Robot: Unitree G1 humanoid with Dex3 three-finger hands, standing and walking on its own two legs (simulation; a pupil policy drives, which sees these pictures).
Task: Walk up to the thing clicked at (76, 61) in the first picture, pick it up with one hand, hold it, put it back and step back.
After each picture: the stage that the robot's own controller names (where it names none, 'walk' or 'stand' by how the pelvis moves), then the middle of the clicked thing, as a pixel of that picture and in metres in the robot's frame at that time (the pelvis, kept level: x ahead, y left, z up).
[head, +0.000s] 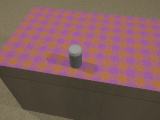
stand; (75, 56) +0.58 +0.05 -0.11
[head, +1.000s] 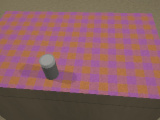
walk; (49, 67) +0.48 +0.19 -0.09
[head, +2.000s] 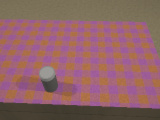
stand; (49, 79) +0.43 +0.17 -0.10
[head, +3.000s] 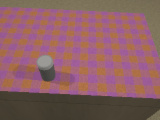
stand; (46, 68) +0.46 +0.17 -0.09
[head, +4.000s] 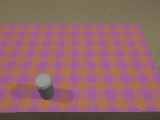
stand; (45, 87) +0.40 +0.18 -0.11
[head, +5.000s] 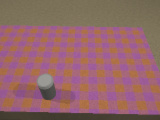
stand; (47, 87) +0.41 +0.17 -0.11
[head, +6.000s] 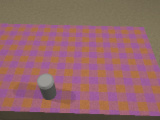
stand; (47, 87) +0.40 +0.17 -0.11
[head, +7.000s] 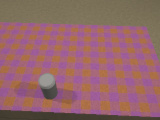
stand; (48, 86) +0.40 +0.16 -0.11
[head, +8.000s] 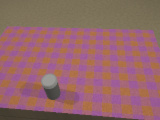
rise first; (51, 87) +0.41 +0.18 -0.10
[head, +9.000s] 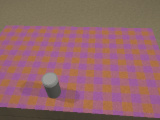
go down; (52, 85) +0.41 +0.18 -0.10
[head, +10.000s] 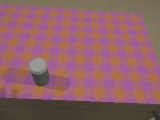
go down; (40, 72) +0.43 +0.16 -0.07
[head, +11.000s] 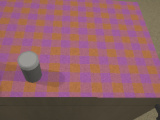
go down; (30, 67) +0.42 +0.17 -0.03
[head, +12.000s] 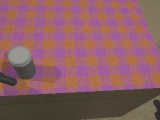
close in; (23, 63) +0.42 +0.18 -0.01
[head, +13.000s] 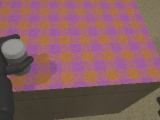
close; (17, 58) +0.44 +0.18 +0.00
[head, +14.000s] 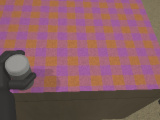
lift; (21, 73) +0.38 +0.19 -0.01
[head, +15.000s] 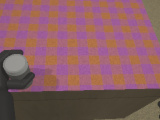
lift; (19, 72) +0.38 +0.19 +0.00
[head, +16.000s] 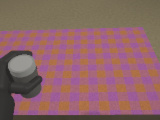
lift; (26, 77) +0.31 +0.17 +0.14
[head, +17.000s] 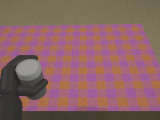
hold; (32, 80) +0.32 +0.16 +0.10
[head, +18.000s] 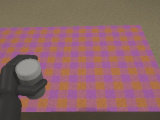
crouch; (32, 80) +0.32 +0.16 +0.10
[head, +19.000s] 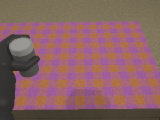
crouch; (25, 58) +0.40 +0.19 +0.11
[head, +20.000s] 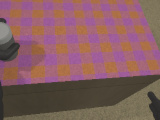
lower; (3, 43) +0.48 +0.20 +0.02
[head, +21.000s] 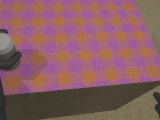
lower; (5, 53) +0.45 +0.20 +0.01
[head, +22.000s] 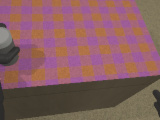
lower; (3, 47) +0.47 +0.20 +0.01
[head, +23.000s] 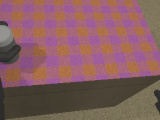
lower; (4, 45) +0.47 +0.20 +0.02
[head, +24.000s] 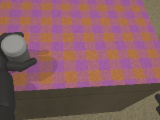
open; (17, 54) +0.44 +0.17 +0.01
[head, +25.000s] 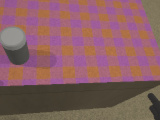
sink last; (16, 47) +0.45 +0.17 +0.01
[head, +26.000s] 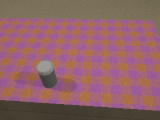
sink last; (47, 74) +0.44 +0.18 -0.04
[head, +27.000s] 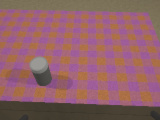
stand; (41, 72) +0.43 +0.18 -0.04
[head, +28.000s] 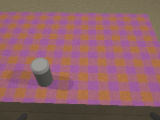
stand; (42, 72) +0.43 +0.18 -0.03
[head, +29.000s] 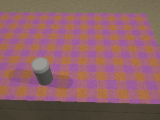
stand; (42, 71) +0.44 +0.18 -0.05
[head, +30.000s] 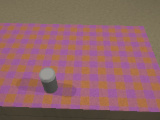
walk; (49, 81) +0.44 +0.17 -0.11
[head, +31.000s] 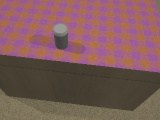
walk; (61, 37) +0.61 +0.11 -0.09
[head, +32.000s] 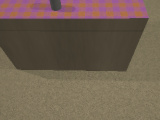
walk; out of the picture +0.93 +0.21 -0.08
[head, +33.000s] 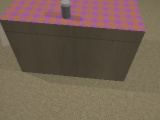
stand; (65, 9) +1.03 +0.13 -0.10
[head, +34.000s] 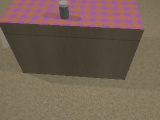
stand; (64, 10) +1.03 +0.13 -0.11
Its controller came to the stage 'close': yes
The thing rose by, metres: 0.21
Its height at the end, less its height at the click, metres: +0.00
